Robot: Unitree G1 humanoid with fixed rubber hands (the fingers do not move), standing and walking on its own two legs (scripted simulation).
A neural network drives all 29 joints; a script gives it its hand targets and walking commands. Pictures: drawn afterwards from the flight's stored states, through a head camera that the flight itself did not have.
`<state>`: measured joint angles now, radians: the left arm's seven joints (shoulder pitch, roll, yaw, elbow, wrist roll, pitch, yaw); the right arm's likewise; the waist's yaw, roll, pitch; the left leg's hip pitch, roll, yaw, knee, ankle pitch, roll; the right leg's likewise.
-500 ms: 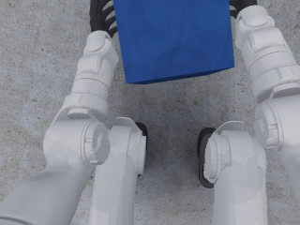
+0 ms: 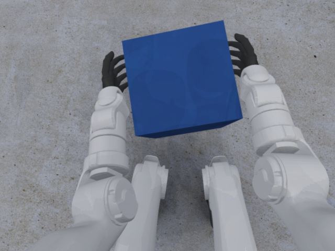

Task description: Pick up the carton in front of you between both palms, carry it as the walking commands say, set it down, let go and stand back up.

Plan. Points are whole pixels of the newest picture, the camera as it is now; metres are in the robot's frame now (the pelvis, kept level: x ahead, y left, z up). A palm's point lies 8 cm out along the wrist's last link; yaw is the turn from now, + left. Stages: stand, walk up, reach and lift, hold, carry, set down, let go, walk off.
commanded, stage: reach and lift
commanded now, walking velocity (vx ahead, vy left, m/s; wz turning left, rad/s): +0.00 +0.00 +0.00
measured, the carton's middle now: (181, 92) +0.48 +0.00 -0.14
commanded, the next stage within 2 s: none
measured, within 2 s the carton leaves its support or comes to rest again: neither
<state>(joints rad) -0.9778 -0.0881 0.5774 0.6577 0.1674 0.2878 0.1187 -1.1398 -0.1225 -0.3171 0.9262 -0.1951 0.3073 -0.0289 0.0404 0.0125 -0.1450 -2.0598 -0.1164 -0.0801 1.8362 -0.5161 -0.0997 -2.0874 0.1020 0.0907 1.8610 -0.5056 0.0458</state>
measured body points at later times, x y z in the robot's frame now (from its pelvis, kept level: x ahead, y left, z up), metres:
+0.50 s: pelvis +0.04 +0.00 +0.12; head +0.21 -0.02 +0.54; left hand +0.46 +0.15 +0.08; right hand +0.47 -0.15 +0.07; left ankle +0.12 +0.14 -0.43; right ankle +0.11 -0.12 -0.43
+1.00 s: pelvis +0.09 +0.01 +0.26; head +0.15 +0.00 +0.71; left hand +0.43 +0.15 +0.23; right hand +0.43 -0.15 +0.22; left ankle +0.12 +0.14 -0.43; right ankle +0.11 -0.12 -0.43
